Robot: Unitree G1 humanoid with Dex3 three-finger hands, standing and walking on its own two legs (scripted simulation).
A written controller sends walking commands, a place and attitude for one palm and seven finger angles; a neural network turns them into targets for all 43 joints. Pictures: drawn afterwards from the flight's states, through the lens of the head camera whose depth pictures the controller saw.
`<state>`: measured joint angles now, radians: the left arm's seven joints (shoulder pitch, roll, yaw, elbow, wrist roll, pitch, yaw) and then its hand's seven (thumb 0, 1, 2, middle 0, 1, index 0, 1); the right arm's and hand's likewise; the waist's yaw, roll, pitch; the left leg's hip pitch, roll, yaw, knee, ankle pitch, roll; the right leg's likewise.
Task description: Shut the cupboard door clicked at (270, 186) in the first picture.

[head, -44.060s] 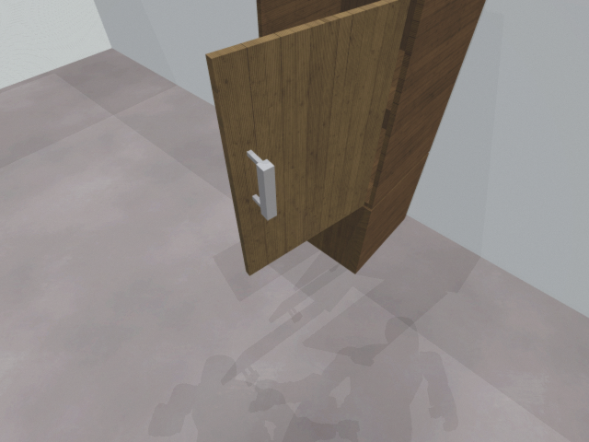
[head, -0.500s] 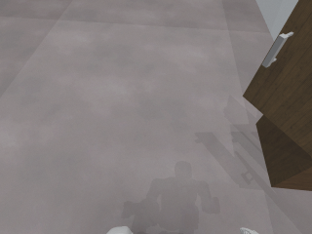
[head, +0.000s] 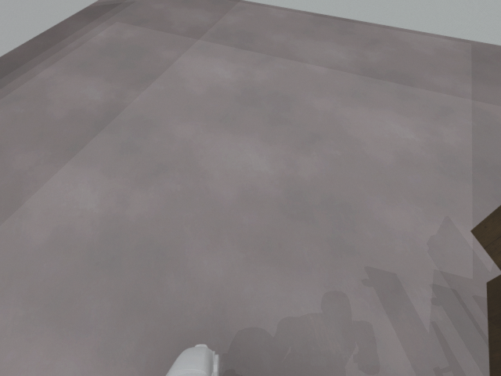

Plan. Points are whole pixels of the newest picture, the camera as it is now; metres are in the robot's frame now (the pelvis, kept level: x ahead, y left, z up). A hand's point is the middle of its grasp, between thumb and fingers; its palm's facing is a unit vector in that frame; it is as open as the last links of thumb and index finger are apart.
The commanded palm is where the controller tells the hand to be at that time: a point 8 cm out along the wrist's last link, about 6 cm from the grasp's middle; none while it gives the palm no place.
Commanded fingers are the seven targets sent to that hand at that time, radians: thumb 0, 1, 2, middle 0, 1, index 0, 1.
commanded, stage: walk to a spot facing it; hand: left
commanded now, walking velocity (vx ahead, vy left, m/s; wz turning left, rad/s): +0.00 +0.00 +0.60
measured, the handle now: out of the picture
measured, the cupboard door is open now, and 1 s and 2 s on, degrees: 37 37 37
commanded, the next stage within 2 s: turn to face it in 0.16 s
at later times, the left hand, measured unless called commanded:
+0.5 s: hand out of the picture +0.14 +0.21 -0.17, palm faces +0.14 -0.95 -0.28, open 7.4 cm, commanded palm none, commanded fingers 0.00 0.90 0.90 -0.20 -0.30 -0.20 -0.30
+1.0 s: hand (168, 310) +0.26 +0.18 -0.17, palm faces -0.15 -0.95 -0.28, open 7.4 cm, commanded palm none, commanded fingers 0.00 0.90 0.90 -0.20 -0.30 -0.20 -0.30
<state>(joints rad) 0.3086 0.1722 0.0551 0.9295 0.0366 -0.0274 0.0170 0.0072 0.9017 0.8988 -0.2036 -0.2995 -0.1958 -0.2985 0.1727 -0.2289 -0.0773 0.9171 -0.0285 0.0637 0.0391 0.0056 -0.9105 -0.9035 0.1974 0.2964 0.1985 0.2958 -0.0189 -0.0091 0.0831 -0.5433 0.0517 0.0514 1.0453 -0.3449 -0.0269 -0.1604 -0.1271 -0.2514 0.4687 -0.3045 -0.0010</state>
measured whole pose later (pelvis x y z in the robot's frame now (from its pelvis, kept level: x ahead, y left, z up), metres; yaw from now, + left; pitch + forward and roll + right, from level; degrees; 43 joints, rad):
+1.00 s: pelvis +0.13 -0.01 -0.01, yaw -10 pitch +0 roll -1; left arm 0.15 0.22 0.08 0.90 0.03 0.04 0.01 0.01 0.90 0.90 -0.20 -0.30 -0.20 -0.30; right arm 0.19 -0.24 -0.07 0.95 -0.02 0.07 -0.04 0.00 -0.91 -0.90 0.20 0.30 0.20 0.30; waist -0.01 0.02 0.14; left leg -0.42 0.07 0.03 1.10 -0.50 -0.05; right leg -0.29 0.05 -0.03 0.58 -0.29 -0.05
